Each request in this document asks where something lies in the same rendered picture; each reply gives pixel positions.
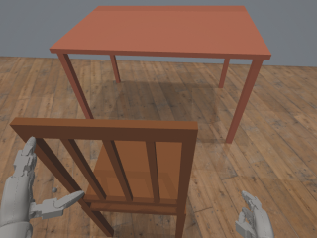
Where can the robot left hand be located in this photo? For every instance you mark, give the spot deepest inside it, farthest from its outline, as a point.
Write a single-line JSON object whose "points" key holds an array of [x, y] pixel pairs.
{"points": [[16, 205]]}

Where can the table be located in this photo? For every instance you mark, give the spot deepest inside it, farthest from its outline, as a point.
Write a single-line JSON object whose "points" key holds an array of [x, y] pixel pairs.
{"points": [[176, 31]]}

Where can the left robot forearm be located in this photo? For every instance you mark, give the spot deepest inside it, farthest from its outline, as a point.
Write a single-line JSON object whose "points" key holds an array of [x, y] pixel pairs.
{"points": [[20, 229]]}

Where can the robot right hand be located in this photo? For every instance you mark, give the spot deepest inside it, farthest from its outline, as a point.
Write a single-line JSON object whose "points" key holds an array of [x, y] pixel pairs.
{"points": [[259, 225]]}

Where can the chair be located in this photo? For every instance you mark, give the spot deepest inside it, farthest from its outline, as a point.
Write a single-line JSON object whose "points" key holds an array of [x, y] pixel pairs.
{"points": [[144, 166]]}

